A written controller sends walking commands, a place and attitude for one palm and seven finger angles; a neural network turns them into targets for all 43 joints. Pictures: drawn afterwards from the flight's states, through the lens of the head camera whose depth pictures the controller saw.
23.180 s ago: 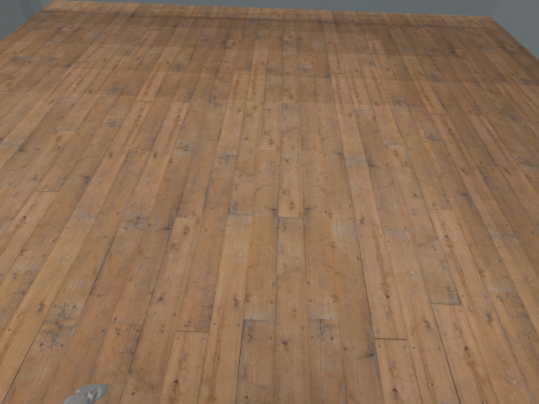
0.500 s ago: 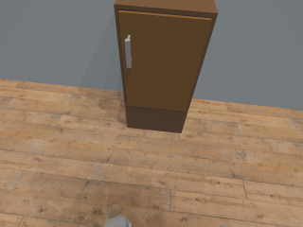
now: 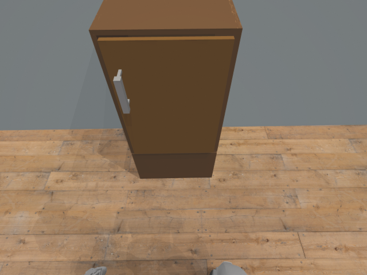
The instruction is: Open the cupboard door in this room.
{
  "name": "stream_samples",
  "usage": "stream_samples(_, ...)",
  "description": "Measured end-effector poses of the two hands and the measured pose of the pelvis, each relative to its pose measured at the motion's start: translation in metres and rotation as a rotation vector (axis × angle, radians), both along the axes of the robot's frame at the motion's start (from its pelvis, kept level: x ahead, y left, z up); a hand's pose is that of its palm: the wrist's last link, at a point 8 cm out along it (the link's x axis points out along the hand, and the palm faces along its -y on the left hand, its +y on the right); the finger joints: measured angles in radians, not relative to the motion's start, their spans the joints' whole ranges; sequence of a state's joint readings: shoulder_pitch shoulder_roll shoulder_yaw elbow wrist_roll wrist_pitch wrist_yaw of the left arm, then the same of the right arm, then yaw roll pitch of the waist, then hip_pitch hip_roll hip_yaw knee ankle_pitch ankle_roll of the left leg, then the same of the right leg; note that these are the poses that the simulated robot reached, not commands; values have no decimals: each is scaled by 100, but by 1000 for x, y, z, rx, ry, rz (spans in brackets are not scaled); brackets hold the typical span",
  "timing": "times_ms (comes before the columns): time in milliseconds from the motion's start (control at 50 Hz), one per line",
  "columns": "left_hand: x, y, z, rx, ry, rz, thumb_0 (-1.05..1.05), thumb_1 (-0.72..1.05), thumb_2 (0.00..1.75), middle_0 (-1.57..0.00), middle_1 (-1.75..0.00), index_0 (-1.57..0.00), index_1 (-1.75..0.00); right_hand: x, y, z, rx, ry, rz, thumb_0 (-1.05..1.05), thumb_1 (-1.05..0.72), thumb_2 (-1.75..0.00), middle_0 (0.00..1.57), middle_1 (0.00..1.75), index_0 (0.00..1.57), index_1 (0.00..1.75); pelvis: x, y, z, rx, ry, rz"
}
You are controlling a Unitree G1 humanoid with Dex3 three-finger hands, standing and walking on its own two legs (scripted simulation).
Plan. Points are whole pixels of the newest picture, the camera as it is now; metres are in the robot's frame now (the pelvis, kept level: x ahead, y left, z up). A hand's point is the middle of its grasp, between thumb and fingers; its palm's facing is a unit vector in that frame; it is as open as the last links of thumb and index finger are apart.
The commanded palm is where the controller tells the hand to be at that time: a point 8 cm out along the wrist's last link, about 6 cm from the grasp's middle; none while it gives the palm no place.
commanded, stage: take the last steps up to it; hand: left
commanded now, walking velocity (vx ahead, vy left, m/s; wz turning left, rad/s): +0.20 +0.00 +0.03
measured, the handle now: (123, 92) +0.67 +0.21 -0.03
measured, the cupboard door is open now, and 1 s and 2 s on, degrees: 0 0 0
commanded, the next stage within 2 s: come to a stop and stand still in 0.14 s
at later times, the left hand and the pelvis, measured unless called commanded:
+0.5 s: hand out of the picture +0.12 +0.17 -0.19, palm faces +0.09 -0.98 -0.19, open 7.3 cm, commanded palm none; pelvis +0.13 -0.01 +0.00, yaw +1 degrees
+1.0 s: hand out of the picture +0.12 +0.14 -0.16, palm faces +0.08 -0.97 -0.24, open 7.3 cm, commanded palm none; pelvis +0.09 -0.05 +0.01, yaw +2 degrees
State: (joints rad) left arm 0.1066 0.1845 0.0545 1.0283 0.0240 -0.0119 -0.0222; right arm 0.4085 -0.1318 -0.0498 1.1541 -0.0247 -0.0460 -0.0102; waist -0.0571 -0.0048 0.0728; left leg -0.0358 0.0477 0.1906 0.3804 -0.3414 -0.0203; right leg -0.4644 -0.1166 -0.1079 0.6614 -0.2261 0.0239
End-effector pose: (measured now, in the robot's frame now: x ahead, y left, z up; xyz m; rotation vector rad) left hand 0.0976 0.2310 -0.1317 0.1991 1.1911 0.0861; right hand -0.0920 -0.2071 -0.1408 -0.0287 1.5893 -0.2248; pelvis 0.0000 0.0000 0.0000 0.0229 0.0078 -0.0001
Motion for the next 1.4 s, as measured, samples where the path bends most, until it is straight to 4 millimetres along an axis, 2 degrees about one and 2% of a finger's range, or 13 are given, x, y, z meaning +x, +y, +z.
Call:
stream_samples(60,37,-20,-6,9,-60,-16,1,91,90,-20,-30,-20,-30,12,-9,-14,35,45,-16,1,-91,-90,20,30,20,30,26,-17,-13,-1,-8,4)
stream_samples(120,48,-34,-4,-2,-75,13,0,91,90,-20,-30,-20,-30,47,-22,-18,40,33,9,1,-91,-90,20,30,20,30,43,-26,-11,-10,-19,18)
stream_samples(260,40,-27,6,31,-1,111,-2,95,90,-20,-30,-20,-30,179,-45,-7,-3,-190,111,1,-92,-90,19,30,20,30,80,-31,4,-21,-9,38)
stream_samples(360,27,-19,-5,10,100,146,-1,93,90,-20,-30,-20,-30,258,-50,2,-64,-313,180,1,-94,-90,19,30,20,30,106,-20,3,-36,-19,32)
stream_samples(440,21,-13,-22,-12,177,170,0,92,90,-20,-30,-20,-30,300,-39,7,-94,-372,210,1,-93,-90,19,30,20,30,123,-10,-4,-37,-34,25)
stream_samples(520,19,-10,-22,-12,219,173,0,91,90,-20,-30,-20,-30,319,-28,12,-88,-394,223,1,-92,-90,19,30,20,30,125,-10,-1,-23,-27,17)
stream_samples(620,24,-9,-14,23,207,157,1,91,90,-20,-30,-20,-30,319,-30,6,-56,-399,201,0,-91,-90,20,30,20,30,115,-20,-1,-24,-22,6)
stream_samples(720,28,-18,-9,82,132,142,1,90,90,-20,-30,-20,-30,299,-52,-14,-16,-382,171,0,-91,-90,20,30,20,30,105,-42,-11,5,-23,8)
stream_samples(860,20,-46,7,68,115,134,1,90,90,-20,-30,-20,-30,253,-80,-13,-2,-279,148,1,-91,-90,19,30,20,30,99,-55,1,12,-28,18)
stream_samples(960,19,-52,8,43,108,139,1,91,90,-20,-30,-20,-30,219,-89,-5,-34,-200,152,1,-91,-90,19,30,20,30,97,-54,6,13,-7,28)
stream_samples(1140,2,-28,-12,8,153,164,1,91,90,-20,-30,-20,-30,188,-66,2,-76,-147,174,1,-91,-90,19,30,20,30,86,-34,2,-14,-11,38)
stream_samples(1260,-6,-25,-12,-9,176,150,1,91,90,-20,-30,-20,-30,187,-38,4,-41,-170,166,1,-92,-90,19,30,20,30,87,-27,6,-19,-25,34)
stream_samples(1400,-16,-31,-11,-23,208,140,1,90,90,-20,-30,-20,-30,183,-30,3,-34,-171,147,2,-94,-90,20,30,20,30,89,-21,7,-19,-26,26)
